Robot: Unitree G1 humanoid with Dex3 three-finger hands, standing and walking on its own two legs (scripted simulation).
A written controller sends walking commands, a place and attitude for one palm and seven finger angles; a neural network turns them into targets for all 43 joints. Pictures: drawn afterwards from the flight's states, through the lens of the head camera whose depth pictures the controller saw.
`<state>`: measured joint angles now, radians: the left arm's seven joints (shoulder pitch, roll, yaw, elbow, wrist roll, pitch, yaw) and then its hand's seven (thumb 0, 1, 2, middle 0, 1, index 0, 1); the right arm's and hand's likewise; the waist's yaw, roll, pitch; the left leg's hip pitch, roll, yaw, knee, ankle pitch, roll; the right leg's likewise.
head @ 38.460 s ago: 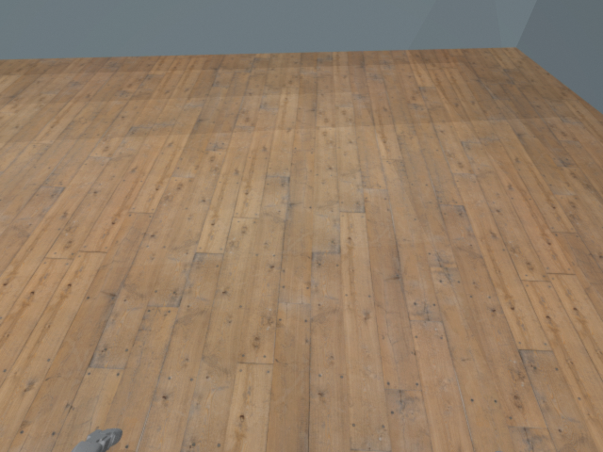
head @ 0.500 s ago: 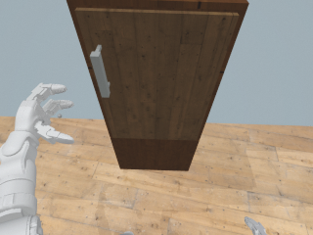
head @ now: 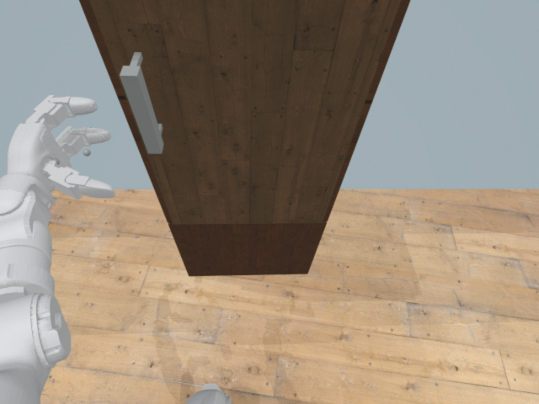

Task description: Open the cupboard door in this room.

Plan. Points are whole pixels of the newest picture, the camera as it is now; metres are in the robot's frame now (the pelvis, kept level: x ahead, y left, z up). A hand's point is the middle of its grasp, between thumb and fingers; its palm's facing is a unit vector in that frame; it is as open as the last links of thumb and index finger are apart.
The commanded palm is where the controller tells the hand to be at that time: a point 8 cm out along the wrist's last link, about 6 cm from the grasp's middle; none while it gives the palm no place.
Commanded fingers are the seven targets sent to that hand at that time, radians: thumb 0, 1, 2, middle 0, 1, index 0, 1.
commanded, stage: move the hooked fingers beside the handle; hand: left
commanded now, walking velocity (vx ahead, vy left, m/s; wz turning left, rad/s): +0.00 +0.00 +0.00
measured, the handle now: (147, 105) +0.55 +0.20 +0.11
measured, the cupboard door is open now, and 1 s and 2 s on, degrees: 0 0 0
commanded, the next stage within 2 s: slide the fingers in behind the handle in 1.64 s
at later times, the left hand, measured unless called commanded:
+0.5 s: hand (104, 120) +0.50 +0.24 +0.13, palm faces +0.03 -1.00 +0.00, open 14.0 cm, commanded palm +0.48 +0.30 +0.11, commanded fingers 0.00 -0.50 0.30 -0.30 -1.20 -0.30 -1.20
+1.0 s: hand (101, 127) +0.49 +0.25 +0.12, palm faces +0.00 -1.00 +0.01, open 14.0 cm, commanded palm +0.48 +0.30 +0.11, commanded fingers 0.00 -0.50 0.30 -0.30 -1.20 -0.30 -1.20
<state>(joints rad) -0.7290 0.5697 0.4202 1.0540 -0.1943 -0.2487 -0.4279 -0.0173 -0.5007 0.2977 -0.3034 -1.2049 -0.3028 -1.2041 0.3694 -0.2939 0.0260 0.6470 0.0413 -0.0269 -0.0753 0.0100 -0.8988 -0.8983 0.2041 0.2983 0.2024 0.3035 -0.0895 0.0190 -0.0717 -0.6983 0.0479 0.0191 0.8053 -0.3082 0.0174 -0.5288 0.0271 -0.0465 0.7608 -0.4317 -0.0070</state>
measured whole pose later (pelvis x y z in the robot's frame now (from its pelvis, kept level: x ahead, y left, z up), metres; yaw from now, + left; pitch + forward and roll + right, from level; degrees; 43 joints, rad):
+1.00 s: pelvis +0.01 +0.00 -0.01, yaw -1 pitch +16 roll -4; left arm -0.89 0.64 0.43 1.19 -0.15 -0.27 -0.42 -0.02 -0.50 0.30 -0.30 -1.20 -0.30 -1.20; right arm 0.40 -0.29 0.02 0.63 0.03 0.08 -0.05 0.01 -0.90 -0.90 0.20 0.30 0.20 0.30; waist -0.14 0.02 -0.11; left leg -0.82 0.06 0.01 0.88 -0.35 0.02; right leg -0.63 0.04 -0.05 0.80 -0.46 0.00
